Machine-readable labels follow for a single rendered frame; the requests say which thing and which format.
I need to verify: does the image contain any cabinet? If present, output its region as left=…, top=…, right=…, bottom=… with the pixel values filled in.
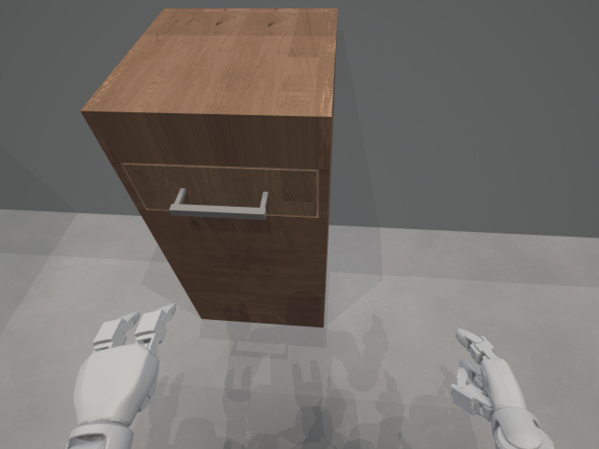
left=80, top=8, right=338, bottom=327

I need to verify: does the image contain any right robot forearm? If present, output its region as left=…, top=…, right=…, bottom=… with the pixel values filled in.
left=491, top=407, right=554, bottom=449

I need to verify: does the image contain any handle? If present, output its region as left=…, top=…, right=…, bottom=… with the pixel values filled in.
left=169, top=188, right=269, bottom=220

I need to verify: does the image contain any right robot hand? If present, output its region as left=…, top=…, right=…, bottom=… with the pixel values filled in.
left=451, top=328, right=527, bottom=422

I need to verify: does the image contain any left robot forearm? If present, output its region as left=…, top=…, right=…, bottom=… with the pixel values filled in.
left=66, top=421, right=134, bottom=449

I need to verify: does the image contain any left robot hand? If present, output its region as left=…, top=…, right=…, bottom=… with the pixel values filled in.
left=74, top=303, right=176, bottom=427

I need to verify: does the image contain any drawer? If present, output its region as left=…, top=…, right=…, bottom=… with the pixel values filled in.
left=124, top=163, right=319, bottom=216

